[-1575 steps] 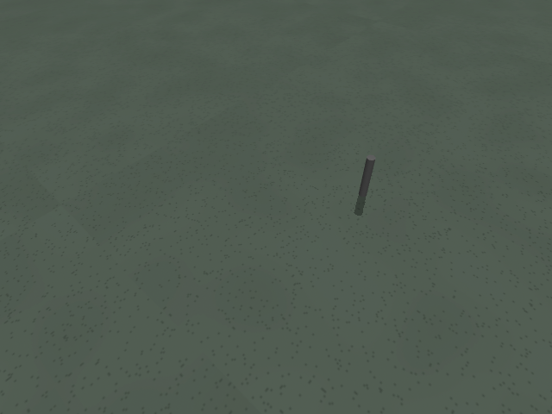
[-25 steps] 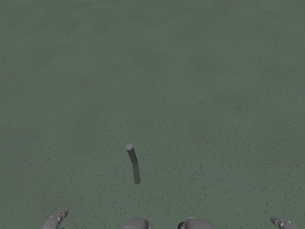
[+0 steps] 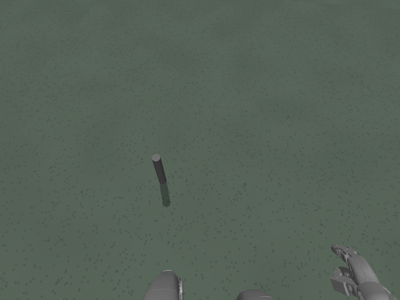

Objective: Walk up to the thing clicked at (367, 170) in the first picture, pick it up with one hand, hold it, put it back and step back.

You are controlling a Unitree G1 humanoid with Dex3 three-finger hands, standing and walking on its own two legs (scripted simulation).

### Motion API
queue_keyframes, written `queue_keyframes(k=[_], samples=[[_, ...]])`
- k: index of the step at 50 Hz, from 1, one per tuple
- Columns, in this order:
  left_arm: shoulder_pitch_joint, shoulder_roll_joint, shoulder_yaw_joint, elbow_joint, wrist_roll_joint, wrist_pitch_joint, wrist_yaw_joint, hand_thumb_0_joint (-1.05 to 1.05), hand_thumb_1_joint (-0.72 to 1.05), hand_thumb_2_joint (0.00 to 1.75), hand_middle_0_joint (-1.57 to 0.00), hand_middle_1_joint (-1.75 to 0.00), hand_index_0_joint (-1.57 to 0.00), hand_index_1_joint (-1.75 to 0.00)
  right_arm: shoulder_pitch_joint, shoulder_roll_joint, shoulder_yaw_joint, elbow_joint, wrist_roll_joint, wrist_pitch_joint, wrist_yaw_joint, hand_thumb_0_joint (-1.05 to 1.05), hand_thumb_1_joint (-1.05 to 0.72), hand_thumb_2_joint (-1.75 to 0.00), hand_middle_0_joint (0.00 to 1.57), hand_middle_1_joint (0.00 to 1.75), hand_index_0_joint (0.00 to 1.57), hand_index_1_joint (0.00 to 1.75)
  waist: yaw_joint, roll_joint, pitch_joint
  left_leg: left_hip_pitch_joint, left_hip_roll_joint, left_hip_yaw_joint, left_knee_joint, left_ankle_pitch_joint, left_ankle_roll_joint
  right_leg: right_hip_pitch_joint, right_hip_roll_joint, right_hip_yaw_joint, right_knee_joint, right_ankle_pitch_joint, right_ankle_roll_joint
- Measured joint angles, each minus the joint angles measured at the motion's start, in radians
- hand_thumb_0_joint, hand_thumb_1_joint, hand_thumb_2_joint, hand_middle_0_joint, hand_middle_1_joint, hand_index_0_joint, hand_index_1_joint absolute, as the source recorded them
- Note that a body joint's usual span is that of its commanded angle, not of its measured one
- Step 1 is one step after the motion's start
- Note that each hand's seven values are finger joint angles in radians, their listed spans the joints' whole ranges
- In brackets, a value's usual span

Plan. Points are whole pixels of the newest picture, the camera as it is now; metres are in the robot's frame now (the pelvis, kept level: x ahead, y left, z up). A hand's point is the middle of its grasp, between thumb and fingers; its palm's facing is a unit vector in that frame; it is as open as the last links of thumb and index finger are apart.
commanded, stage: step back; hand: left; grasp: from the side
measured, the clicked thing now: (159, 170) +0.71 +0.23 -0.63
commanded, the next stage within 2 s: stand in 1.88 s
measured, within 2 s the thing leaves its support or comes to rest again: neither
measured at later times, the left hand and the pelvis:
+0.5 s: hand out of the picture -0.05 +0.25 -0.14, palm faces +0.09 -0.93 -0.36, open 7.4 cm; pelvis -0.16 -0.03 +0.01, yaw +6 degrees
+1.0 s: hand out of the picture -0.25 +0.21 -0.12, palm faces +0.11 -0.89 -0.44, open 7.4 cm; pelvis -0.29 -0.07 +0.01, yaw +6 degrees
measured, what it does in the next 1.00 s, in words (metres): walks backwards: right foot, then left foot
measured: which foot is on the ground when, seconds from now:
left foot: down 0.00-0.04, up 0.06-0.34, down 0.36-0.72, up 0.74-1.00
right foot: up 0.00-0.00, down 0.02-0.38, up 0.40-0.68, down 0.70-1.00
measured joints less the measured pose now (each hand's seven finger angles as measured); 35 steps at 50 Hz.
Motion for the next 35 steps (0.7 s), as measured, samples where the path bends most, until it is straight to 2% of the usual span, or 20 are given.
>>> queue_keyframes(k=[2, 3, 4, 5, 6, 8, 10, 13, 15, 17, 18, 19, 20, 21, 23, 25, 27, 30, 33, 35], samples=[[-0.012, -0.032, -0.004, 0.023, 0.007, -0.007, -0.003, 0.01, 0.90, 0.89, -0.20, -0.30, -0.20, -0.30, -0.015, -0.028, -0.010, 0.009, 0.008, 0.014, 0.000, 0.00, -0.90, -0.90, 0.21, 0.30, 0.21, 0.30, -0.015, 0.072, 0.018, -0.027, 0.033, -0.039, 0.042, 0.005, -0.008, 0.033, 0.033, -0.043, -0.069, 0.026, -0.020], [-0.009, -0.049, -0.010, 0.026, 0.013, -0.009, -0.008, 0.01, 0.90, 0.89, -0.20, -0.30, -0.20, -0.30, -0.011, -0.036, -0.015, 0.019, 0.013, 0.023, -0.003, 0.00, -0.90, -0.90, 0.21, 0.30, 0.21, 0.30, -0.027, 0.103, 0.014, -0.041, 0.027, -0.078, 0.060, -0.032, 0.001, 0.033, 0.045, -0.065, -0.072, 0.039, -0.026], [0.003, -0.056, -0.017, 0.021, 0.018, -0.009, -0.015, 0.01, 0.90, 0.89, -0.20, -0.30, -0.20, -0.30, 0.001, -0.035, -0.019, 0.030, 0.017, 0.032, -0.008, 0.00, -0.90, -0.90, 0.21, 0.30, 0.21, 0.30, -0.024, 0.102, -0.004, -0.060, -0.009, -0.108, 0.113, -0.130, 0.003, 0.017, 0.036, -0.067, -0.061, 0.045, -0.032], [0.015, -0.057, -0.021, 0.015, 0.021, -0.008, -0.019, 0.01, 0.90, 0.89, -0.20, -0.30, -0.20, -0.30, 0.014, -0.027, -0.021, 0.043, 0.019, 0.040, -0.012, 0.00, -0.90, -0.90, 0.21, 0.30, 0.21, 0.30, -0.009, 0.082, -0.022, -0.078, -0.052, -0.118, 0.199, -0.214, 0.001, -0.001, 0.018, -0.050, -0.051, 0.051, -0.038], [0.026, -0.057, -0.023, 0.012, 0.023, -0.006, -0.019, 0.01, 0.90, 0.89, -0.20, -0.30, -0.20, -0.30, 0.027, -0.021, -0.020, 0.055, 0.021, 0.044, -0.012, 0.00, -0.90, -0.90, 0.21, 0.30, 0.20, 0.30, 0.007, 0.059, -0.036, -0.087, -0.089, -0.121, 0.284, -0.257, 0.000, -0.013, -0.001, -0.030, -0.054, 0.062, -0.042], [0.035, -0.063, -0.024, 0.011, 0.023, -0.001, -0.014, 0.01, 0.90, 0.89, -0.20, -0.30, -0.20, -0.30, 0.055, -0.023, -0.016, 0.067, 0.027, 0.041, -0.008, 0.01, -0.90, -0.90, 0.21, 0.30, 0.20, 0.30, 0.008, 0.041, -0.058, -0.091, -0.146, -0.143, 0.419, -0.264, 0.003, -0.023, -0.026, -0.019, -0.092, 0.100, -0.040], [0.026, -0.067, -0.020, 0.004, 0.026, 0.002, -0.010, 0.01, 0.90, 0.89, -0.21, -0.31, -0.20, -0.30, 0.087, -0.028, -0.014, 0.072, 0.029, 0.030, -0.011, 0.01, -0.90, -0.90, 0.21, 0.30, 0.20, 0.30, -0.003, 0.039, -0.072, -0.076, -0.168, -0.155, 0.481, -0.258, 0.000, -0.041, -0.039, -0.030, -0.123, 0.135, -0.039], [-0.004, -0.059, -0.016, -0.032, 0.031, -0.006, 0.000, 0.01, 0.90, 0.89, -0.21, -0.31, -0.20, -0.30, 0.119, -0.031, -0.009, 0.081, 0.026, 0.021, -0.017, 0.01, -0.90, -0.90, 0.21, 0.30, 0.20, 0.30, -0.013, 0.042, -0.064, 0.001, -0.147, -0.138, 0.402, -0.278, -0.008, -0.079, -0.039, -0.052, -0.133, 0.170, -0.038], [-0.035, -0.049, -0.014, -0.060, 0.031, -0.009, 0.008, 0.01, 0.90, 0.89, -0.21, -0.31, -0.20, -0.30, 0.131, -0.026, -0.008, 0.086, 0.021, 0.017, -0.018, 0.01, -0.90, -0.90, 0.21, 0.30, 0.20, 0.30, -0.024, 0.041, -0.046, 0.067, -0.115, -0.111, 0.266, -0.288, -0.010, -0.106, -0.040, -0.078, -0.116, 0.182, -0.037], [-0.066, -0.037, -0.014, -0.086, 0.024, -0.006, 0.012, 0.01, 0.90, 0.89, -0.21, -0.31, -0.20, -0.30, 0.140, -0.018, -0.007, 0.089, 0.014, 0.011, -0.016, 0.01, -0.90, -0.90, 0.21, 0.30, 0.20, 0.30, -0.033, 0.033, -0.027, 0.143, -0.087, -0.076, 0.079, -0.232, -0.005, -0.142, -0.046, -0.104, -0.073, 0.180, -0.034], [-0.084, -0.028, -0.015, -0.095, 0.019, -0.002, 0.012, 0.01, 0.90, 0.89, -0.21, -0.31, -0.20, -0.30, 0.139, -0.010, -0.008, 0.094, 0.010, 0.006, -0.015, 0.01, -0.90, -0.90, 0.21, 0.30, 0.20, 0.30, -0.036, 0.018, -0.015, 0.174, -0.088, -0.062, -0.003, -0.176, 0.001, -0.162, -0.057, -0.109, -0.040, 0.173, -0.031], [-0.103, -0.014, -0.012, -0.096, 0.014, 0.004, 0.012, 0.01, 0.90, 0.89, -0.21, -0.30, -0.20, -0.30, 0.127, 0.011, -0.009, 0.105, 0.005, 0.006, -0.015, 0.01, -0.90, -0.90, 0.21, 0.30, 0.20, 0.30, -0.027, -0.027, 0.010, 0.186, -0.112, -0.041, -0.021, -0.155, 0.009, -0.173, -0.080, -0.088, -0.012, 0.172, -0.027], [-0.111, -0.007, -0.010, -0.095, 0.009, 0.010, 0.012, 0.01, 0.90, 0.89, -0.20, -0.30, -0.20, -0.30, 0.122, 0.027, -0.005, 0.108, -0.002, 0.008, -0.010, 0.01, -0.90, -0.90, 0.21, 0.30, 0.20, 0.30, -0.016, -0.058, 0.021, 0.187, -0.125, -0.024, -0.023, -0.146, 0.015, -0.185, -0.082, -0.058, 0.011, 0.169, -0.035], [-0.110, -0.010, -0.010, -0.089, 0.005, 0.017, 0.014, 0.01, 0.90, 0.89, -0.20, -0.30, -0.20, -0.30, 0.123, 0.032, 0.001, 0.105, -0.005, 0.010, -0.003, 0.01, -0.90, -0.90, 0.21, 0.30, 0.20, 0.30, -0.017, -0.062, 0.017, 0.175, -0.120, -0.022, -0.013, -0.142, 0.019, -0.201, -0.057, -0.035, 0.061, 0.087, -0.038], [-0.106, -0.024, -0.017, -0.067, 0.004, 0.030, 0.013, 0.01, 0.90, 0.89, -0.20, -0.30, -0.20, -0.30, 0.125, 0.031, 0.007, 0.100, -0.010, 0.008, 0.004, 0.01, -0.90, -0.90, 0.21, 0.30, 0.21, 0.30, -0.041, -0.030, 0.000, 0.147, -0.086, -0.054, -0.004, -0.127, 0.025, -0.227, 0.016, -0.008, 0.230, -0.054, -0.037], [-0.092, -0.028, -0.021, -0.054, -0.002, 0.034, 0.006, 0.01, 0.90, 0.89, -0.20, -0.30, -0.20, -0.30, 0.121, 0.030, 0.010, 0.096, -0.017, 0.008, 0.000, 0.01, -0.90, -0.90, 0.21, 0.30, 0.21, 0.30, -0.042, -0.014, -0.021, 0.133, -0.058, -0.064, -0.033, -0.094, 0.023, -0.236, 0.068, 0.026, 0.378, -0.079, -0.041], [-0.070, -0.027, -0.019, -0.049, -0.005, 0.028, -0.001, 0.01, 0.90, 0.89, -0.20, -0.30, -0.20, -0.30, 0.108, 0.027, 0.009, 0.085, -0.016, 0.006, -0.003, 0.01, -0.90, -0.90, 0.21, 0.30, 0.21, 0.30, -0.031, -0.011, -0.042, 0.112, -0.038, -0.056, -0.058, -0.062, 0.018, -0.224, 0.084, 0.047, 0.450, -0.072, -0.038], [-0.048, -0.021, -0.014, -0.036, -0.002, 0.021, -0.003, 0.01, 0.90, 0.89, -0.20, -0.30, -0.20, -0.30, 0.077, 0.015, 0.003, 0.058, -0.015, 0.001, -0.005, 0.01, -0.90, -0.90, 0.21, 0.30, 0.21, 0.30, -0.019, -0.009, -0.046, 0.071, -0.017, -0.048, -0.063, -0.028, 0.012, -0.145, 0.060, 0.044, 0.367, -0.081, -0.015], [-0.029, -0.013, -0.015, -0.016, 0.000, 0.002, -0.001, 0.01, 0.90, 0.89, -0.20, -0.30, -0.20, -0.30, 0.036, -0.002, -0.001, 0.034, -0.012, 0.000, -0.003, 0.01, -0.90, -0.90, 0.21, 0.30, 0.21, 0.30, -0.005, -0.009, -0.037, 0.024, 0.000, -0.027, -0.032, -0.011, 0.001, -0.040, 0.010, 0.011, 0.127, -0.070, -0.006], [-0.020, -0.015, -0.016, 0.013, 0.004, -0.016, 0.002, 0.01, 0.90, 0.89, -0.20, -0.30, -0.20, -0.30, 0.010, -0.019, -0.003, 0.026, -0.008, 0.006, 0.001, 0.00, -0.90, -0.90, 0.21, 0.30, 0.21, 0.30, 0.000, 0.009, -0.031, -0.014, 0.019, -0.023, 0.019, -0.015, -0.014, 0.039, -0.003, -0.022, -0.072, -0.002, -0.013]])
